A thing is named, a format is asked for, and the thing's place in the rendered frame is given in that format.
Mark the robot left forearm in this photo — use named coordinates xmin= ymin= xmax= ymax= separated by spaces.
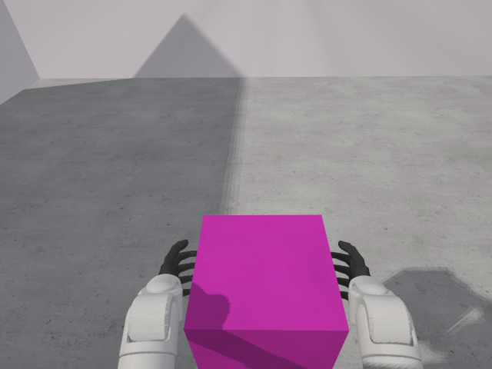
xmin=118 ymin=274 xmax=183 ymax=369

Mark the right robot hand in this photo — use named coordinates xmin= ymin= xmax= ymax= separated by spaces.
xmin=331 ymin=241 xmax=371 ymax=300

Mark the left robot hand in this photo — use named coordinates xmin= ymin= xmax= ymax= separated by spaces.
xmin=158 ymin=240 xmax=197 ymax=297

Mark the robot right forearm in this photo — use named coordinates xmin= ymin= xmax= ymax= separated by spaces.
xmin=348 ymin=275 xmax=424 ymax=369

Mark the carton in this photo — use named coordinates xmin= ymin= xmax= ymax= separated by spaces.
xmin=184 ymin=214 xmax=349 ymax=369

